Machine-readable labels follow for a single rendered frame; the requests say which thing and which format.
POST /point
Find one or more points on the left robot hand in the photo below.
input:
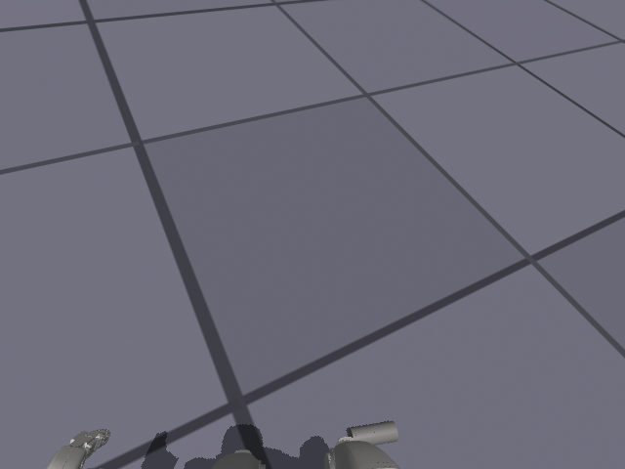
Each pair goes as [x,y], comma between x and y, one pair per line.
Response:
[79,449]

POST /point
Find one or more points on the can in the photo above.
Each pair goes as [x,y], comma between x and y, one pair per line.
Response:
[375,434]

